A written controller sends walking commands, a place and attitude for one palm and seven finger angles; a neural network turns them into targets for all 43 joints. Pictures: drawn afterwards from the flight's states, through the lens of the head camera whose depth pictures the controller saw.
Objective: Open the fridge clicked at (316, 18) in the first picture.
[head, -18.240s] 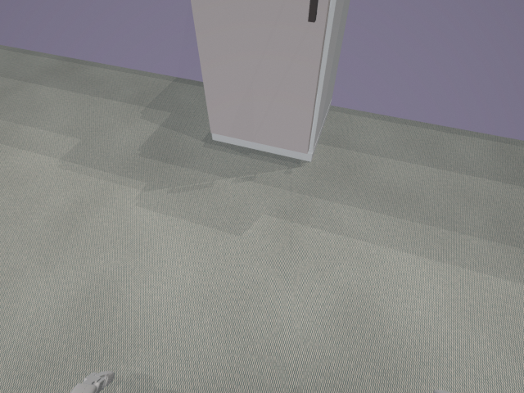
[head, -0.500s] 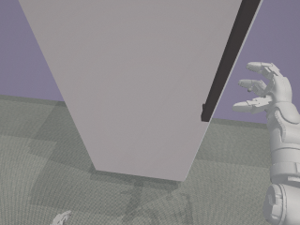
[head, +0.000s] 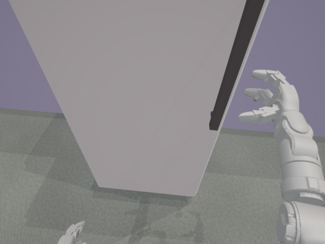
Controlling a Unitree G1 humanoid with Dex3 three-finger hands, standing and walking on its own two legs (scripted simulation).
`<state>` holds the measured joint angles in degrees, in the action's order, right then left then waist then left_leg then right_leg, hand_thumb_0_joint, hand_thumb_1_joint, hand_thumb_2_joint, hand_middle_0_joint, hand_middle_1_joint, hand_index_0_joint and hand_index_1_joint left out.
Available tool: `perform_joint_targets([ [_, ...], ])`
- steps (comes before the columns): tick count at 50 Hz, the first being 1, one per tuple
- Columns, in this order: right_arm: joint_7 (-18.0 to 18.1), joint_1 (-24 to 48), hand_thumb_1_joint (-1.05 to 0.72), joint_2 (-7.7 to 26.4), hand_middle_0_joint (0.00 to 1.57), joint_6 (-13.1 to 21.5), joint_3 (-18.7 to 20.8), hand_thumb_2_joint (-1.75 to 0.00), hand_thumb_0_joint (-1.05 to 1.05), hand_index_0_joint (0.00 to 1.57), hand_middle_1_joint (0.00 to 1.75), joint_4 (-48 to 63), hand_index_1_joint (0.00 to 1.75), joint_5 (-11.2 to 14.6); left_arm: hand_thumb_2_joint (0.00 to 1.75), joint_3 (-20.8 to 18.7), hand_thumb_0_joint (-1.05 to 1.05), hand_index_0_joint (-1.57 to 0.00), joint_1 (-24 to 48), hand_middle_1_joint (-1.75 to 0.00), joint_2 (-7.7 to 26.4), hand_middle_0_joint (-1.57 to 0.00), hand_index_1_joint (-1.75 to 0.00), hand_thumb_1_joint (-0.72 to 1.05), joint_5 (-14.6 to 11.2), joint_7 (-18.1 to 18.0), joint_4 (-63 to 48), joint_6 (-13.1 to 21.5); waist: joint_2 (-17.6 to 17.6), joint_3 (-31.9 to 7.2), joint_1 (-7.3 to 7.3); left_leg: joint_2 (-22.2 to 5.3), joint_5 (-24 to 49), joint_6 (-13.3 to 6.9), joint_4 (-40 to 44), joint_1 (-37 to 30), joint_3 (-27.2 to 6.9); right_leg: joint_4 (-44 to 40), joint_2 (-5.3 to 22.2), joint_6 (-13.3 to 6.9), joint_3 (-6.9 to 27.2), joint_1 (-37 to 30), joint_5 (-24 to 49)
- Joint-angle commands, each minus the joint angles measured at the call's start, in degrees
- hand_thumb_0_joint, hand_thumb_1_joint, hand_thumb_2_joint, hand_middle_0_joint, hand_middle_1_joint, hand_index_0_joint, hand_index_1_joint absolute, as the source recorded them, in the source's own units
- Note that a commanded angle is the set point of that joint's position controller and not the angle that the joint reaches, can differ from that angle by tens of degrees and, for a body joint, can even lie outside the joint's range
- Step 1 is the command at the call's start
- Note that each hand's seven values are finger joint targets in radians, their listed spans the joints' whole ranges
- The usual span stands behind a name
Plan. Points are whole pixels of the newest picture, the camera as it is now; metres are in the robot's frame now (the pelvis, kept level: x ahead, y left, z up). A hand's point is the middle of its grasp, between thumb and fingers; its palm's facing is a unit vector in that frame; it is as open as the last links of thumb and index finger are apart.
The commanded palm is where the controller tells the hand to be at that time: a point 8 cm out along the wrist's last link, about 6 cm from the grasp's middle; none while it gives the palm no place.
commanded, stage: feel for the door with the fingertips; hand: right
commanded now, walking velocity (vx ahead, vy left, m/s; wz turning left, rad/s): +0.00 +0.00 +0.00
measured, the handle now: (227, 74) +0.49 -0.12 +0.19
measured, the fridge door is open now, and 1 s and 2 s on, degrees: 0 0 0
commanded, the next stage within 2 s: slide the fingers in behind the handle in 0.58 s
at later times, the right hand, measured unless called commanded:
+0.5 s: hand (237, 93) +0.44 -0.15 +0.17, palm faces +0.06 +1.00 +0.00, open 14.0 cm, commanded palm +0.42 -0.20 +0.17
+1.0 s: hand (235, 94) +0.44 -0.14 +0.17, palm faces +0.02 +1.00 +0.02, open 13.9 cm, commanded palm +0.41 -0.20 +0.17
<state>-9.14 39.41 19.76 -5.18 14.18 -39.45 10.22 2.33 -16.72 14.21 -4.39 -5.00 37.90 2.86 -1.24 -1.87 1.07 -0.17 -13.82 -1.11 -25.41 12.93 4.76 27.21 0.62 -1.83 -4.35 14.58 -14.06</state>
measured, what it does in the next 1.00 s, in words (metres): stands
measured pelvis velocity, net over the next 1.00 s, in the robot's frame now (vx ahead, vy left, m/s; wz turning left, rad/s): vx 0.00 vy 0.01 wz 0.01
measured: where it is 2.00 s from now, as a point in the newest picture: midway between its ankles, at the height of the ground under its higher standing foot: outside the picture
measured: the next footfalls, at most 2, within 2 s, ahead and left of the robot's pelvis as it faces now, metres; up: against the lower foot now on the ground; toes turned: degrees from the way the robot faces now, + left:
none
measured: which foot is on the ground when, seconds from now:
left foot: down 0.00-1.00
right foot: down 0.00-1.00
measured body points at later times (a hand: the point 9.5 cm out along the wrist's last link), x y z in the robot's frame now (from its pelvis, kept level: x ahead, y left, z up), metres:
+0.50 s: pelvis +0.00 +0.01 +0.00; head +0.01 +0.01 +0.45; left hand +0.08 +0.26 -0.11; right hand +0.44 -0.20 +0.17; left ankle -0.01 +0.11 -0.74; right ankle +0.00 -0.10 -0.74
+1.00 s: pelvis +0.00 +0.01 +0.00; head +0.01 +0.01 +0.45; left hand +0.08 +0.27 -0.12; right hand +0.44 -0.20 +0.17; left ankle -0.01 +0.11 -0.74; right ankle +0.00 -0.10 -0.74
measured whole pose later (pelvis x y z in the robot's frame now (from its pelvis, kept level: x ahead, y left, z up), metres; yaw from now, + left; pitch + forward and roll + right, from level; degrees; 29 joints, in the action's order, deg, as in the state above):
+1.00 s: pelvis +0.00 +0.01 +0.00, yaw +1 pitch +3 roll +0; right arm -6.4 44.0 16.8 1.2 13.5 -47.2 9.2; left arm 1.1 -19.2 14.8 -3.8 -3.6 39.6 4.0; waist -1.5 -2.5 2.3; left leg 0.5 -14.0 -1.7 -26.5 15.5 4.3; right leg 27.9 1.3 -1.3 -4.6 16.7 -14.2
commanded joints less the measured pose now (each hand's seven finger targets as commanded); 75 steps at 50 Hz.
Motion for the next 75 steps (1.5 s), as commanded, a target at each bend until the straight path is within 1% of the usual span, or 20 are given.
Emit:
perform_joint_targets([
  [1, 0.9, 33.34, 0.5, 6.7, 0.3, 4.84, -1.68, -0.3, 0.0, 0.3, 1.2, 15.04, 1.2, 1.06, 0.9, -3.03, 0.0, -0.2, 2.39, -0.3, 7.81, -0.2, -0.3, 0.9, 0.21, -0.34, -6.52, 3.18, -1.93, -15.73, 1.94, 0.62, 12.79, -0.98, 2.52, 1.08, -2.72, -2.54, 1.0, -0.04, 5.35, -11.23, 13.12],
  [5, 2.72, 35.03, 0.5, 5.61, 0.3, 5.41, -2.15, -0.3, 0.0, 0.3, 1.2, 12.66, 1.2, 0.68, 0.9, -3.12, 0.0, -0.2, 1.65, -0.3, 7.91, -0.2, -0.3, 0.9, 0.55, -0.16, -5.15, 3.65, -0.21, -16.6, 2.15, 0.74, 10.68, -0.88, 2.8, 1.72, -2.55, -2.81, 1.12, 0.15, 5.93, -11.22, 11.81],
  [7, 3.69, 33.29, 0.5, 6.42, 0.3, 5.51, -0.59, -0.3, 0.0, 0.3, 1.2, 11.43, 1.2, 0.44, 0.9, -3.13, 0.0, -0.2, 1.52, -0.3, 7.85, -0.2, -0.3, 0.9, 0.74, 0.09, -4.94, 3.66, -0.76, -17.39, 1.03, 0.7, 11.29, -1.04, 2.45, 0.44, -2.58, -3.06, 0.93, 0.36, 5.71, -10.51, 12.31],
  [8, 4.47, 30.59, 0.5, 9.0, 0.3, 5.66, 2.03, -0.3, 0.0, 0.3, 1.2, 10.06, 1.2, 0.23, 0.9, -3.31, 0.0, -0.2, 1.07, -0.3, 8.08, -0.2, -0.3, 0.9, 0.95, 0.09, -4.81, 3.39, 1.96, -17.94, 0.39, 0.66, 12.29, -0.96, 2.52, -1.45, -2.58, -2.78, 0.91, 0.03, 5.29, -9.36, 13.04],
  [14, 6.22, 28.78, 0.5, 7.53, 0.3, 6.46, 1.31, -0.3, 0.0, 0.3, 1.2, 9.6, 1.2, -1.18, 0.9, -3.27, 0.0, -0.2, 1.6, -0.3, 7.6, -0.2, -0.3, 0.9, 0.95, 0.76, -5.67, 3.05, 1.48, -17.06, -0.34, 0.54, 13.71, -0.82, 2.28, -2.88, -3.11, -3.25, 0.89, -0.11, 4.03, -7.54, 12.8],
  [18, 6.79, 32.44, 0.5, 10.09, 0.3, 7.35, 2.58, -0.3, 0.0, 0.3, 1.2, 9.61, 1.2, -1.77, 0.9, -3.36, 0.0, -0.2, 0.99, -0.3, 7.82, -0.2, -0.3, 0.9, 1.14, 0.37, -5.31, 2.77, 3.49, -15.9, 0.57, 0.56, 12.75, -0.53, 2.97, -3.2, -3.5, -3.5, 1.02, -0.53, 3.71, -6.59, 10.96],
  [25, 5.67, 37.42, 0.5, 8.45, 0.3, 8.42, 0.26, -0.3, 0.0, 0.3, 1.2, 7.08, 1.2, -1.82, 0.9, -3.4, 0.0, -0.2, -0.1, -0.3, 7.58, -0.2, -0.3, 0.9, 0.99, 0.1, -4.08, 3.32, -0.81, -16.56, 2.0, 0.64, 13.36, -0.61, 3.14, -1.44, -3.94, -2.98, 0.71, -0.51, 3.64, -8.2, 10.99],
  [28, 4.51, 36.95, 0.5, 9.63, 0.3, 8.07, 1.4, -0.3, 0.0, 0.3, 1.2, 1.93, 1.2, -1.07, 0.9, -3.54, 0.0, -0.2, -1.38, -0.3, 8.3, -0.2, -0.3, 0.9, 1.08, -0.17, -3.37, 3.29, 3.84, -15.81, 2.61, 0.53, 13.09, -0.23, 3.38, -1.82, -3.87, -2.75, 0.59, -0.89, 3.5, -6.2, 9.51],
  [32, 3.38, 39.96, 0.5, 10.54, 0.3, 8.56, 1.37, -0.3, 0.0, 0.3, 1.2, -0.44, 1.2, -1.29, 0.9, -3.52, 0.0, -0.2, -2.16, -0.3, 8.23, -0.2, -0.3, 0.9, 0.95, -0.03, -3.05, 3.49, 1.38, -16.28, 2.81, 0.17, 14.25, -0.19, 2.72, -1.18, -4.16, -2.12, 0.17, -0.84, 3.35, -5.31, 9.62],
  [33, 3.34, 40.69, 0.5, 9.74, 0.3, 9.09, 0.66, -0.3, 0.0, 0.3, 1.2, -0.42, 1.2, -1.35, 0.9, -3.72, 0.0, -0.2, -2.82, -0.3, 8.36, -0.2, -0.3, 0.9, 1.14, 0.08, -3.03, 3.5, 3.57, -17.02, 3.33, 0.2, 14.99, -0.09, 2.44, -1.56, -3.83, -1.87, 0.26, -0.97, 3.65, -5.53, 10.55],
  [36, 3.13, 40.82, 0.5, 8.25, 0.3, 9.6, -0.47, -0.3, 0.0, 0.3, 1.2, -1.99, 1.2, -1.43, 0.9, -3.65, 0.0, -0.2, -2.67, -0.3, 8.0, -0.2, -0.3, 0.9, 0.86, 0.4, -2.95, 3.76, -0.05, -16.21, 3.33, 0.31, 13.67, -0.23, 2.32, 0.68, -4.02, -1.35, 0.03, -0.82, 3.54, -5.63, 9.54],
  [38, 3.15, 39.24, 0.5, 8.76, 0.3, 10.37, 0.43, -0.3, 0.0, 0.3, 1.2, -2.21, 1.2, -1.18, 0.9, -3.97, 0.0, -0.2, -3.49, -0.3, 8.39, -0.2, -0.3, 0.9, 1.13, 0.69, -2.95, 3.93, 2.63, -16.97, 3.09, 0.38, 14.13, -0.26, 2.06, -0.02, -3.66, -0.99, 0.22, -0.98, 3.79, -5.49, 10.34],
  [42, 2.66, 36.92, 0.5, 8.47, 0.3, 11.12, 0.53, -0.3, 0.0, 0.3, 1.2, 1.29, 1.2, -0.85, 0.9, -3.89, 0.0, -0.2, -2.51, -0.3, 8.12, -0.2, -0.3, 0.9, 0.81, 1.08, -3.99, 4.01, 0.08, -19.77, 1.67, 0.51, 16.66, -0.62, 1.07, -1.7, -3.91, -0.83, 0.01, -0.81, 3.57, -6.63, 12.52],
  [53, 4.81, 30.19, 0.5, 9.27, 0.3, 9.1, 2.17, -0.3, 0.0, 0.3, 1.2, 12.03, 1.2, -0.57, 0.9, -3.61, 0.0, -0.2, 1.01, -0.3, 7.67, -0.2, -0.3, 0.9, 0.63, 0.94, -6.48, 3.22, 1.97, -17.4, -0.07, 0.62, 15.93, -0.41, 1.94, -3.98, -3.76, -2.12, 0.62, -1.07, 3.03, -6.44, 12.37],
  [55, 5.33, 30.3, 0.5, 8.49, 0.3, 8.64, 1.53, -0.3, 0.0, 0.3, 1.2, 13.89, 1.2, -1.0, 0.9, -3.35, 0.0, -0.2, 1.72, -0.3, 7.19, -0.2, -0.3, 0.9, 0.66, 0.96, -6.53, 3.21, -0.57, -17.83, -0.25, 0.61, 16.98, -0.61, 1.83, -4.1, -3.93, -2.23, 0.42, -0.88, 3.04, -7.31, 13.33],
  [61, 5.09, 31.25, 0.5, 2.57, 0.3, 5.93, -3.45, -0.3, 0.0, 0.3, 1.2, 14.64, 1.2, -0.49, 0.9, -3.26, 0.0, -0.2, 2.83, -0.3, 6.86, -0.2, -0.3, 0.9, 0.42, 0.55, -6.19, 3.01, -0.84, -16.43, 1.2, 0.83, 15.49, -0.69, 2.52, -1.67, -3.37, -2.51, 0.68, -0.58, 3.64, -9.72, 13.21],
  [64, 5.35, 30.41, 0.5, 3.01, 0.3, 4.86, -2.35, -0.3, 0.0, 0.3, 1.2, 14.55, 1.2, 0.23, 0.9, -3.3, 0.0, -0.2, 2.77, -0.3, 7.08, -0.2, -0.3, 0.9, 0.57, 0.47, -5.78, 2.9, 1.17, -17.22, 0.88, 0.79, 16.26, -0.66, 2.54, -2.33, -3.08, -2.46, 0.78, -0.43, 4.05, -10.0, 14.38],
  [66, 5.59, 29.75, 0.5, 0.07, 0.3, 4.11, -4.25, -0.3, 0.0, 0.3, 1.2, 14.67, 1.2, 0.33, 0.9, -3.19, 0.0, -0.2, 3.18, -0.3, 6.7, -0.2, -0.3, 0.9, 0.58, 0.64, -5.93, 2.85, 1.84, -17.38, 0.87, 0.81, 17.0, -0.64, 2.3, -2.15, -2.88, -2.37, 0.69, -0.32, 4.04, -10.47, 15.22],
  [71, 7.79, 27.89, 0.5, 2.97, 0.3, 3.64, -0.9, -0.3, 0.0, 0.3, 1.2, 14.69, 1.2, -0.59, 0.9, -3.02, 0.0, -0.2, 3.83, -0.3, 6.5, -0.2, -0.3, 0.9, 1.07, 0.72, -6.12, 2.16, 2.88, -16.92, -0.52, 0.51, 17.31, -0.62, 2.3, -3.96, -3.06, -2.77, 0.51, -0.35, 3.61, -8.75, 15.12],
  [75, 8.54, 29.75, 0.5, 1.82, 0.3, 4.0, -2.78, -0.3, 0.0, 0.3, 1.2, 14.88, 1.2, -1.52, 0.9, -2.89, 0.0, -0.2, 3.95, -0.3, 6.28, -0.2, -0.3, 0.9, 1.09, 0.72, -6.01, 1.82, 2.53, -15.42, 0.28, 0.49, 16.29, -0.56, 2.64, -2.93, -3.17, -2.82, 0.71, -0.31, 3.66, -8.82, 14.21],
])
